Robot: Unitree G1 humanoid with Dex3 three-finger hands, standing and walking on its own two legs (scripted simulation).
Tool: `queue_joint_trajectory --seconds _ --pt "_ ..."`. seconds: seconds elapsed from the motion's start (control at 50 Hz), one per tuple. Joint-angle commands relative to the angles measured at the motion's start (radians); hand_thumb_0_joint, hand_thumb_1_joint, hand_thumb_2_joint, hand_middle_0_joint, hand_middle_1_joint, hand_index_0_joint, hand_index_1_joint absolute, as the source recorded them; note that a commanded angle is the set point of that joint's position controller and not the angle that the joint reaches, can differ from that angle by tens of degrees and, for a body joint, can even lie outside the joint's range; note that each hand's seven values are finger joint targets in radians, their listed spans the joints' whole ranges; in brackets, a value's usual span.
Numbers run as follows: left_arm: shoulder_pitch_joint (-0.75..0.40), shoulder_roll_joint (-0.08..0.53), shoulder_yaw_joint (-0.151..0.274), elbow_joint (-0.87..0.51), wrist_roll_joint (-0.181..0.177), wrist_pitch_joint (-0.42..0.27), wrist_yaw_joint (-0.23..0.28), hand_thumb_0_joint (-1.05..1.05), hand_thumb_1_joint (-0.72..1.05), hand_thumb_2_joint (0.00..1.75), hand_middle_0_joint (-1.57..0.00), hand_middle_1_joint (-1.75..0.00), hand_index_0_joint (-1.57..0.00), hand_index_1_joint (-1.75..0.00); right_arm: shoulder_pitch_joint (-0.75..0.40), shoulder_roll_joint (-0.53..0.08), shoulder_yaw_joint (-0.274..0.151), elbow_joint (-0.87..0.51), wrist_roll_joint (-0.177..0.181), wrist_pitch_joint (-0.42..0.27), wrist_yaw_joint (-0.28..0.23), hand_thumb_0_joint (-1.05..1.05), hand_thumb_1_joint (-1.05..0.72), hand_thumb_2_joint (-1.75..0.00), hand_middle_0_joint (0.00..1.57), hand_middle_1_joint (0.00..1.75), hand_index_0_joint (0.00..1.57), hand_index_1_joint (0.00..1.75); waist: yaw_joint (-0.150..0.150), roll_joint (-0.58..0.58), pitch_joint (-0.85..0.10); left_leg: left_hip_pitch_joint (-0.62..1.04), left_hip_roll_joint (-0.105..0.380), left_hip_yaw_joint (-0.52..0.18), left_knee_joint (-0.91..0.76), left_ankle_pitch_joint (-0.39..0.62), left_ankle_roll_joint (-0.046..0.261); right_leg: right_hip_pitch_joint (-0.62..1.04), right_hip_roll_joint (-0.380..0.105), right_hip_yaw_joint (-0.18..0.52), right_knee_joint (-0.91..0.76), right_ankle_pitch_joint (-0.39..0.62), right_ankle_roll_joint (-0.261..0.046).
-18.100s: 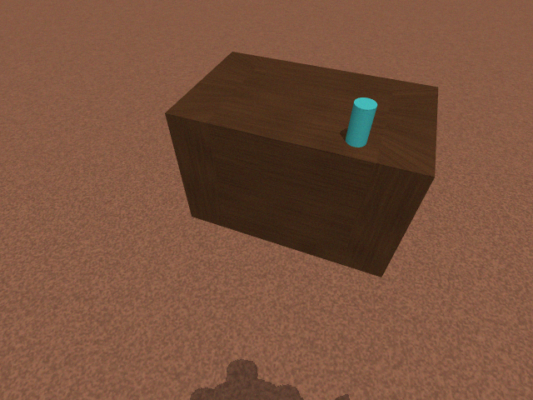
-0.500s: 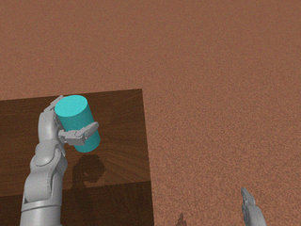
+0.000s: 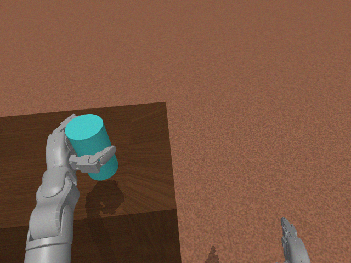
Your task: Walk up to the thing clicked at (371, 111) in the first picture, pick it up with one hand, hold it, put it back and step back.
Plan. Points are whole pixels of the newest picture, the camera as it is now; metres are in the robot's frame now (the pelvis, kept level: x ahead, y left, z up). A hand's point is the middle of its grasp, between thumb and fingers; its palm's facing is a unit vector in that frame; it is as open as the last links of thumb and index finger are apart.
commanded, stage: hold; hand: left
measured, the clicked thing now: (94, 149) +0.34 +0.17 +0.14
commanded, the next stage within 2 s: crouch in 1.14 s
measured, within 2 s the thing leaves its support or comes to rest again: neither
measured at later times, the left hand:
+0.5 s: hand (92, 145) +0.34 +0.17 +0.15, palm faces +0.21 -0.98 +0.03, open 9.8 cm
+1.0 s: hand (94, 150) +0.33 +0.17 +0.14, palm faces +0.21 -0.98 +0.03, open 9.8 cm
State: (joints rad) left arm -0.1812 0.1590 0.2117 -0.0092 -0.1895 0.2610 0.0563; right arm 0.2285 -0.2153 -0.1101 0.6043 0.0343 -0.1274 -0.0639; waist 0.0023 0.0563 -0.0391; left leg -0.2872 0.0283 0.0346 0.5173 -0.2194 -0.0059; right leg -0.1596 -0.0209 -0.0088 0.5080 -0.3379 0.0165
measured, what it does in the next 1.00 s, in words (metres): stands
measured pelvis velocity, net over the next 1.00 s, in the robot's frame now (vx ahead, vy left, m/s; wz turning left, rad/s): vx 0.00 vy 0.00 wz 0.00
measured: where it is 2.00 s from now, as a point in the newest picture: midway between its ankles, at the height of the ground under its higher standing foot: outside the picture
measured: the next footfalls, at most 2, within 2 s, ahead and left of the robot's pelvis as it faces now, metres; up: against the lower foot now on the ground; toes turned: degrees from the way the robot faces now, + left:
none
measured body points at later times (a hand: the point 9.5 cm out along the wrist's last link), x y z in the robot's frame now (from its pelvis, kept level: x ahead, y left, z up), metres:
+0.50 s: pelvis +0.00 +0.00 +0.00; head -0.01 -0.02 +0.45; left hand +0.32 +0.23 +0.15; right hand +0.17 -0.26 -0.08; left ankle +0.03 +0.12 -0.73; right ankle -0.04 -0.13 -0.73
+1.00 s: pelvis +0.00 +0.00 +0.00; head -0.02 -0.02 +0.45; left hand +0.32 +0.22 +0.15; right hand +0.16 -0.26 -0.08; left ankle +0.03 +0.12 -0.73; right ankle -0.04 -0.13 -0.73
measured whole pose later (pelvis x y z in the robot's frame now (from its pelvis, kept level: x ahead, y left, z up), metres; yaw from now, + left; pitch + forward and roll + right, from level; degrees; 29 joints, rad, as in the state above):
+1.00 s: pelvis +0.00 +0.00 +0.00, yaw +0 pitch -1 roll +0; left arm -0.16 0.14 0.22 0.01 -0.19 0.26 0.05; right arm 0.24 -0.21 -0.10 0.62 0.03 -0.13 -0.05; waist 0.01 0.05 -0.04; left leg -0.27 0.03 0.04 0.49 -0.21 -0.01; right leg -0.14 -0.02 -0.01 0.49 -0.33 0.01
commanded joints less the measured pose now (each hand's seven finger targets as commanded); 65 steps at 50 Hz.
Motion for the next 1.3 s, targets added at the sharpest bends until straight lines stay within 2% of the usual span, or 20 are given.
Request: queue_joint_trajectory --seconds 0.0,0.08,0.1,0.12,0.18,0.26,0.28,0.32,0.34,0.42,0.46,0.5,0.52,0.54,0.62,0.66,0.84,0.98,1.08,1.28 --pt "-0.297 0.148 0.078 -0.212 -0.012 -0.062 0.006 0.00 0.22 1.30 -1.31 -1.47 -1.35 -1.46 -0.081 -0.132 -0.049 -0.192 0.004 -0.053 -0.002 0.00 0.53 -0.05 0.05 0.05 0.05 0.05 0.001 -0.128 -0.176 0.190 -0.015 -0.001 -0.043 0.183 0.027 -0.069 0.023 -0.024 -0.099 0.265 -0.003" --pt "-0.308 0.145 0.056 -0.257 -0.007 -0.088 0.000 0.00 0.22 1.30 -1.32 -1.46 -1.35 -1.45 -0.064 -0.118 -0.036 -0.201 0.007 -0.051 0.001 0.00 0.53 -0.05 0.05 0.05 0.05 0.05 -0.002 -0.072 -0.207 0.219 -0.014 -0.001 -0.034 0.240 0.026 -0.077 0.022 -0.021 -0.081 0.310 -0.004" --pt "-0.319 0.083 -0.012 -0.263 -0.002 -0.091 -0.005 0.00 0.23 1.30 -1.31 -1.46 -1.34 -1.45 -0.061 -0.092 -0.023 -0.161 0.007 -0.051 0.004 0.00 0.53 -0.06 0.05 0.05 0.05 0.05 -0.006 -0.043 -0.197 0.224 -0.015 0.000 -0.031 0.254 0.024 -0.090 0.021 -0.022 -0.079 0.324 -0.005" --pt "-0.324 0.136 0.043 -0.284 -0.004 -0.100 0.001 0.00 0.24 1.30 -1.32 -1.45 -1.34 -1.45 -0.079 -0.118 -0.037 -0.199 0.007 -0.056 0.002 0.00 0.53 -0.06 0.05 0.05 0.05 0.05 0.000 -0.053 -0.231 0.231 -0.016 0.000 -0.025 0.267 0.026 -0.071 0.018 -0.019 -0.080 0.336 -0.002" --pt "-0.368 0.174 0.060 -0.335 0.005 -0.119 0.013 0.00 0.21 1.29 -1.32 -1.46 -1.35 -1.45 -0.117 -0.137 -0.045 -0.196 0.001 -0.063 -0.004 0.00 0.52 -0.06 0.05 0.05 0.05 0.05 -0.003 -0.021 -0.251 0.238 -0.013 -0.005 -0.027 0.250 0.021 -0.055 0.020 -0.019 -0.082 0.320 -0.007" --pt "-0.333 0.125 0.012 -0.273 0.013 -0.110 0.012 0.00 0.23 1.31 -1.31 -1.46 -1.34 -1.45 -0.098 -0.115 -0.037 -0.134 0.001 -0.052 -0.010 0.00 0.53 -0.06 0.05 0.05 0.05 0.05 -0.009 -0.024 -0.202 0.232 -0.010 -0.007 -0.034 0.238 0.019 -0.074 0.026 -0.024 -0.085 0.303 -0.009" --pt "-0.330 0.176 0.077 -0.249 0.005 -0.107 0.016 0.00 0.23 1.31 -1.32 -1.46 -1.35 -1.46 -0.137 -0.169 -0.069 -0.186 -0.002 -0.060 -0.016 0.00 0.52 -0.06 0.05 0.05 0.05 0.05 -0.013 -0.077 -0.209 0.231 -0.004 -0.012 -0.037 0.225 0.018 -0.060 0.030 -0.028 -0.085 0.292 -0.007" --pt "-0.313 0.102 0.011 -0.186 0.004 -0.091 0.004 0.00 0.23 1.33 -1.33 -1.48 -1.36 -1.48 -0.085 -0.100 -0.035 -0.101 0.002 -0.047 -0.007 0.00 0.53 -0.06 0.05 0.05 0.05 0.05 -0.014 -0.058 -0.131 0.197 -0.009 -0.007 -0.051 0.196 0.017 -0.095 0.029 -0.030 -0.095 0.273 -0.011" --pt "-0.316 0.171 0.081 -0.219 -0.004 -0.087 0.006 0.00 0.20 1.33 -1.33 -1.49 -1.36 -1.49 -0.100 -0.127 -0.040 -0.185 0.002 -0.051 -0.009 0.00 0.53 -0.06 0.05 0.05 0.05 0.05 -0.003 -0.097 -0.176 0.206 -0.011 -0.005 -0.048 0.201 0.024 -0.064 0.026 -0.028 -0.103 0.277 -0.005" --pt "-0.270 0.109 0.036 -0.178 -0.015 -0.061 -0.010 0.00 0.25 1.33 -1.32 -1.48 -1.35 -1.47 -0.063 -0.102 -0.026 -0.161 0.008 -0.046 0.005 0.00 0.53 -0.05 0.05 0.05 0.05 0.05 -0.002 -0.094 -0.153 0.198 -0.017 0.005 -0.051 0.205 0.024 -0.078 0.023 -0.026 -0.105 0.290 -0.004" --pt "-0.285 0.151 0.070 -0.213 -0.011 -0.064 -0.010 0.00 0.23 1.32 -1.31 -1.47 -1.35 -1.46 -0.075 -0.116 -0.028 -0.211 0.007 -0.049 0.008 0.00 0.54 -0.05 0.05 0.05 0.05 0.05 0.006 -0.098 -0.174 0.203 -0.015 0.003 -0.048 0.222 0.024 -0.063 0.023 -0.027 -0.104 0.298 -0.006" --pt "-0.300 0.114 0.026 -0.230 -0.006 -0.068 -0.006 0.00 0.22 1.32 -1.30 -1.46 -1.34 -1.46 -0.065 -0.117 -0.035 -0.195 0.007 -0.048 0.009 0.00 0.53 -0.06 0.05 0.05 0.05 0.05 -0.004 -0.080 -0.171 0.214 -0.015 0.004 -0.045 0.235 0.024 -0.070 0.022 -0.024 -0.096 0.315 -0.005" --pt "-0.319 0.158 0.070 -0.286 -0.008 -0.083 0.000 0.00 0.22 1.31 -1.29 -1.45 -1.32 -1.45 -0.075 -0.137 -0.049 -0.214 0.004 -0.051 0.007 0.00 0.53 -0.06 0.05 0.05 0.05 0.05 0.005 -0.075 -0.218 0.231 -0.016 0.002 -0.036 0.260 0.026 -0.050 0.020 -0.021 -0.094 0.335 -0.002" --pt "-0.333 0.107 0.018 -0.287 -0.002 -0.090 -0.001 0.00 0.23 1.29 -1.28 -1.44 -1.31 -1.43 -0.064 -0.108 -0.032 -0.164 0.003 -0.049 0.008 0.00 0.53 -0.06 0.05 0.05 0.05 0.05 0.002 -0.045 -0.200 0.232 -0.015 0.000 -0.039 0.260 0.021 -0.067 0.023 -0.022 -0.087 0.331 -0.006" --pt "-0.380 0.165 0.056 -0.329 0.012 -0.120 0.019 0.00 0.21 1.30 -1.30 -1.45 -1.33 -1.45 -0.125 -0.116 -0.030 -0.199 -0.001 -0.060 -0.003 0.00 0.52 -0.06 0.05 0.05 0.05 0.05 0.003 -0.026 -0.226 0.236 -0.010 -0.006 -0.039 0.234 0.017 -0.049 0.025 -0.021 -0.089 0.295 -0.010" --pt "-0.377 0.125 0.014 -0.293 0.018 -0.120 0.019 0.00 0.24 1.31 -1.30 -1.46 -1.33 -1.46 -0.121 -0.111 -0.027 -0.167 -0.003 -0.057 -0.007 0.00 0.52 -0.06 0.05 0.05 0.05 0.05 -0.007 -0.037 -0.212 0.237 -0.008 -0.006 -0.043 0.228 0.016 -0.061 0.027 -0.022 -0.090 0.292 -0.010" --pt "-0.253 0.110 0.043 -0.156 -0.012 -0.054 -0.007 0.00 0.26 1.34 -1.32 -1.49 -1.35 -1.48 -0.066 -0.096 -0.023 -0.123 0.005 -0.045 0.002 0.00 0.53 -0.05 0.05 0.05 0.05 0.05 0.004 -0.107 -0.118 0.187 -0.015 0.004 -0.064 0.185 0.022 -0.080 0.026 -0.029 -0.120 0.263 -0.006" --pt "-0.320 0.159 0.076 -0.259 0.000 -0.092 0.005 0.00 0.20 1.32 -1.30 -1.47 -1.34 -1.47 -0.128 -0.107 -0.018 -0.180 0.002 -0.056 0.008 0.00 0.53 -0.06 0.05 0.05 0.05 0.05 0.016 -0.065 -0.179 0.212 -0.015 0.002 -0.056 0.200 0.020 -0.059 0.022 -0.019 -0.109 0.268 -0.008" --pt "-0.367 0.145 0.035 -0.305 0.015 -0.140 0.012 0.00 0.25 1.32 -1.30 -1.47 -1.33 -1.46 -0.117 -0.123 -0.032 -0.169 -0.005 -0.062 -0.006 0.00 0.52 -0.06 0.05 0.05 0.05 0.05 -0.008 -0.033 -0.245 0.256 -0.009 -0.004 -0.039 0.251 0.020 -0.048 0.027 -0.018 -0.088 0.316 -0.007" --pt "-0.279 0.148 0.064 -0.131 -0.008 -0.082 -0.012 0.00 0.15 1.30 -1.34 -1.48 -1.37 -1.48 -0.099 -0.117 -0.029 -0.124 0.001 -0.055 -0.003 0.00 0.55 -0.05 0.05 0.05 0.05 0.05 -0.010 -0.097 -0.127 0.190 -0.014 0.002 -0.071 0.158 0.024 -0.085 0.026 -0.026 -0.123 0.245 -0.009"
